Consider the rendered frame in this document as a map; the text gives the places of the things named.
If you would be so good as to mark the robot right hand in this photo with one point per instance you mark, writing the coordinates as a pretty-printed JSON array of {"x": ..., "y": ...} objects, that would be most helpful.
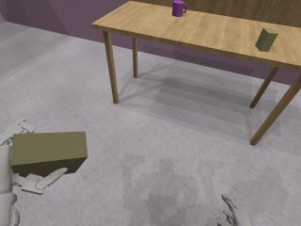
[{"x": 238, "y": 217}]

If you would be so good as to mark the robot left hand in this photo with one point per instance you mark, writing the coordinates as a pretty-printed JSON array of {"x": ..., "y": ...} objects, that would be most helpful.
[{"x": 32, "y": 183}]

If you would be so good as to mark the table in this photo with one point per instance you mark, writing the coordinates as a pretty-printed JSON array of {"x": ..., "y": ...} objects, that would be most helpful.
[{"x": 228, "y": 28}]

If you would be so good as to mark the left robot forearm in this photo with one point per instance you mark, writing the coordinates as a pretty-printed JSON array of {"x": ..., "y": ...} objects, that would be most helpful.
[{"x": 9, "y": 215}]

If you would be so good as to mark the sponge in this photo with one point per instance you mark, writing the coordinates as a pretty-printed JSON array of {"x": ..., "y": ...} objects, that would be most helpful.
[{"x": 43, "y": 153}]

